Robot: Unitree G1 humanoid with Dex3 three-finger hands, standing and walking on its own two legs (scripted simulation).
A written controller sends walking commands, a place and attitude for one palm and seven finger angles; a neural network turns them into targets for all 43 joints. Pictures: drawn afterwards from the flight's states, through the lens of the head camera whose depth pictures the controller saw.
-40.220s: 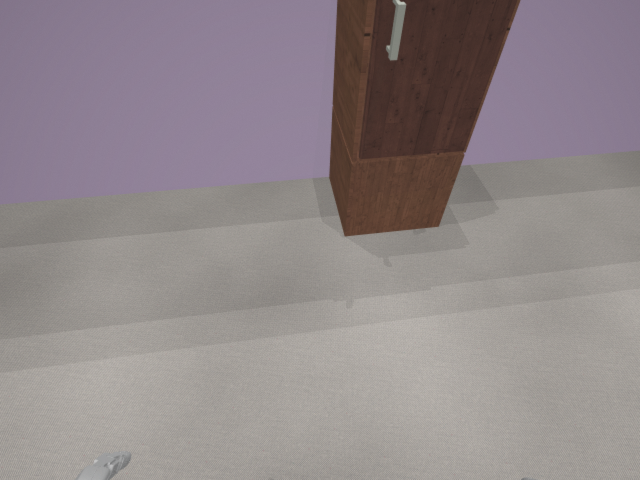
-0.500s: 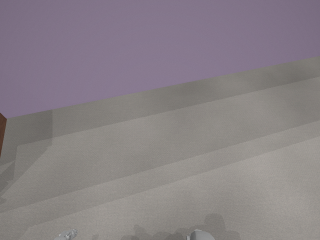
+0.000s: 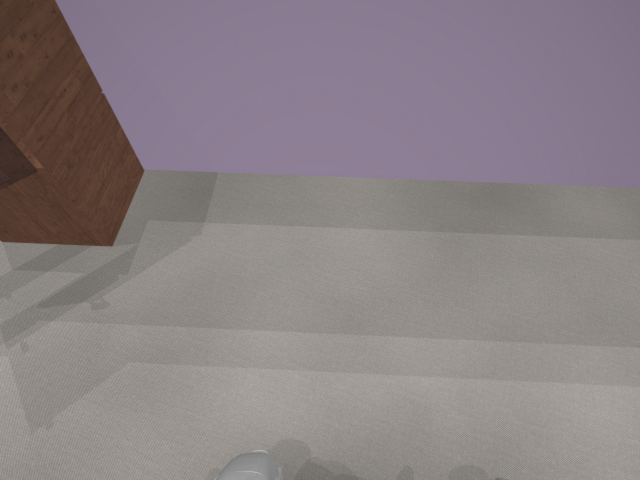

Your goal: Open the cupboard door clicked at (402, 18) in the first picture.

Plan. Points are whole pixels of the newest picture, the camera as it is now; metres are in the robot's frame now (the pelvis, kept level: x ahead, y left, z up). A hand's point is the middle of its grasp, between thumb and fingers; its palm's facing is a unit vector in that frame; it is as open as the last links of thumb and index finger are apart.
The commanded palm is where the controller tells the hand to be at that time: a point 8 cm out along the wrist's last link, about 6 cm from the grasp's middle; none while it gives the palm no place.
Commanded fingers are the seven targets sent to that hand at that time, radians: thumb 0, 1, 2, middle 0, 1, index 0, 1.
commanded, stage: turn to face it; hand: left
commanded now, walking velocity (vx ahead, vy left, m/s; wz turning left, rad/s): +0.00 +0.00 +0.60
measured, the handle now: out of the picture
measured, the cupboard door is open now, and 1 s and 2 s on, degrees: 45 45 45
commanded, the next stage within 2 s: take the last steps up to it in 1.28 s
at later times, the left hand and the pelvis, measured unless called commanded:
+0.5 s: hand out of the picture +0.09 +0.23 -0.15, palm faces +0.25 -0.93 -0.26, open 7.4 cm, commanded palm none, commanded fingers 0.00 0.90 0.90 -0.20 -0.30 -0.20 -0.30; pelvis +0.01 +0.00 +0.00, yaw +15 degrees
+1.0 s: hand out of the picture -0.09 +0.19 -0.19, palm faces +0.60 -0.77 -0.24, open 7.3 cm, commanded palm none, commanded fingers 0.00 0.90 0.90 -0.20 -0.30 -0.20 -0.30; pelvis +0.01 +0.00 -0.01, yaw +35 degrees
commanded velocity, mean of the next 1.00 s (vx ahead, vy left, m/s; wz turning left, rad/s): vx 0.00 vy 0.00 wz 0.55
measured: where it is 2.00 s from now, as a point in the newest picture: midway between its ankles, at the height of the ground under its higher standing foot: outside the picture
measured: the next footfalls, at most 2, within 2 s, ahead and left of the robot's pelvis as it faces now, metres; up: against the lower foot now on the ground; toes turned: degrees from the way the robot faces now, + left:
left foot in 0.06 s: +0.06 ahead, +0.12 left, +0.00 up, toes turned +7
right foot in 0.54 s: +0.08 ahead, -0.12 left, +0.00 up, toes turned +16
